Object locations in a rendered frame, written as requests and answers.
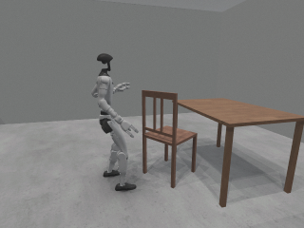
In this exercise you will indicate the robot left upper arm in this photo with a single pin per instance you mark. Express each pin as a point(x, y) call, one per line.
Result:
point(94, 92)

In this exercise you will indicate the robot right forearm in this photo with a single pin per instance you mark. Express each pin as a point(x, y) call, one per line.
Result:
point(107, 108)

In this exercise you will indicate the chair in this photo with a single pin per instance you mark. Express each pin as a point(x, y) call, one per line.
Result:
point(169, 135)

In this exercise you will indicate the robot right hand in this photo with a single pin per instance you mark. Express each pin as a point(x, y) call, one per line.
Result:
point(126, 126)

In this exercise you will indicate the table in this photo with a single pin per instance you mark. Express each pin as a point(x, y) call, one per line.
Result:
point(235, 114)

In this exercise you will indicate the robot right foot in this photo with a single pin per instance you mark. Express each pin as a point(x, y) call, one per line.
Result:
point(125, 187)

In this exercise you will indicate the robot left hand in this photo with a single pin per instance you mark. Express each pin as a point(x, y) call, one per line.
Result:
point(122, 87)

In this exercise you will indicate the robot right upper arm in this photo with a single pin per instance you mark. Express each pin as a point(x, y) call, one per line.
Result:
point(104, 83)

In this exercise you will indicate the robot left thigh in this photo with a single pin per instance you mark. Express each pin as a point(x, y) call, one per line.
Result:
point(114, 146)

